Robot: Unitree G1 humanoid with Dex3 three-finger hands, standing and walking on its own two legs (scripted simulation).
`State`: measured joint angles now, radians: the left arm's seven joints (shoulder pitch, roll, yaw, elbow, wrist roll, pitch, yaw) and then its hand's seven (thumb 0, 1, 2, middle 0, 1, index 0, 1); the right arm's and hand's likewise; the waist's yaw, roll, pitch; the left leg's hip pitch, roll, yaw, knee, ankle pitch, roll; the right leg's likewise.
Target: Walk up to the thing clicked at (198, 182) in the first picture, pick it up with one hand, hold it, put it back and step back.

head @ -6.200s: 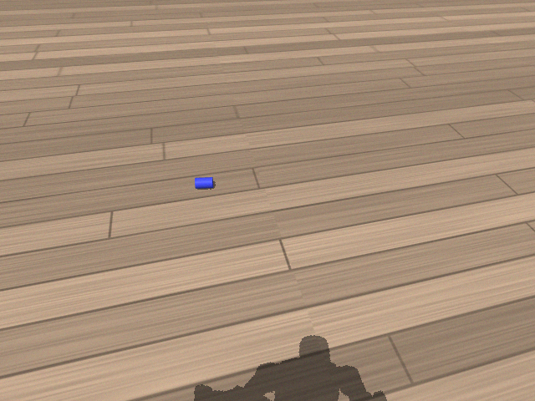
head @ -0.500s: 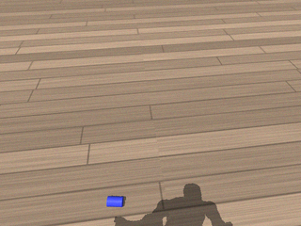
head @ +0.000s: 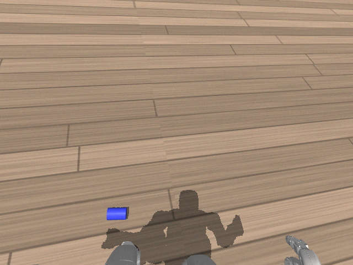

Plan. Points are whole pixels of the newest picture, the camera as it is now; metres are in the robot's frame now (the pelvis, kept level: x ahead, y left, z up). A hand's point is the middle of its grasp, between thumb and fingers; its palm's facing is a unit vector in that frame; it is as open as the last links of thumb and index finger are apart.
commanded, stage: walk up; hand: left
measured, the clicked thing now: (117, 213) +0.40 +0.25 -0.72
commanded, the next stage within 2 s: none
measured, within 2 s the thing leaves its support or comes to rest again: neither
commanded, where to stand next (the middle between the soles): +0.03 -0.03 m, yaw +6 degrees
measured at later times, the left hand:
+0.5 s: hand out of the picture -0.06 +0.24 -0.10, palm faces +0.08 -0.90 -0.43, open 7.4 cm
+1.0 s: hand out of the picture +0.10 +0.22 -0.14, palm faces +0.09 -0.92 -0.37, open 7.4 cm
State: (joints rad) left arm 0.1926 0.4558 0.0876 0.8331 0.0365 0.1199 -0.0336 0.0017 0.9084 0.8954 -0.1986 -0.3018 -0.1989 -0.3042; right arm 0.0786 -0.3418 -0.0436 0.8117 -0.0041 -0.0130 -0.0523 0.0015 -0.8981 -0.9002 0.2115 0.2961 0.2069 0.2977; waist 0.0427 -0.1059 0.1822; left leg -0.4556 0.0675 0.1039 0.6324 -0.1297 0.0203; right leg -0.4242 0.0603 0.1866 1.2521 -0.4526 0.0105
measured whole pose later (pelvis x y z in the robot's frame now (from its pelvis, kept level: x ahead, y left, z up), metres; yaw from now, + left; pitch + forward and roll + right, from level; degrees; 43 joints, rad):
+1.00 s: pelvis +0.03 -0.06 +0.00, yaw +7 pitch -3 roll +1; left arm 0.18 0.41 0.05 0.85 -0.02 0.01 -0.01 0.00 0.91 0.90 -0.20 -0.30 -0.20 -0.30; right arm 0.27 -0.42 -0.03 0.78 0.00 0.02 -0.01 0.00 -0.90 -0.90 0.21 0.30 0.20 0.30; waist -0.02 -0.04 0.16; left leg -0.27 0.03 -0.04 0.75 -0.42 -0.04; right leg -0.45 -0.05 0.00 0.69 -0.18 0.00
